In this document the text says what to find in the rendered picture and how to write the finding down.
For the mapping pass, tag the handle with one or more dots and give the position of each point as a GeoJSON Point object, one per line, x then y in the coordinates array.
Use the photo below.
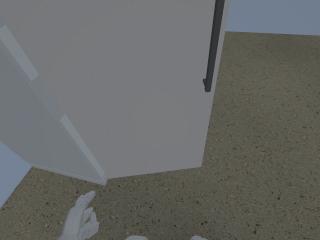
{"type": "Point", "coordinates": [215, 33]}

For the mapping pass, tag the left robot hand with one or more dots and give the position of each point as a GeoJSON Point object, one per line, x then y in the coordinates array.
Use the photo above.
{"type": "Point", "coordinates": [75, 222]}

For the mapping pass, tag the fridge door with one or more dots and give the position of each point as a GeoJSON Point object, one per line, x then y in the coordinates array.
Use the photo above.
{"type": "Point", "coordinates": [128, 74]}

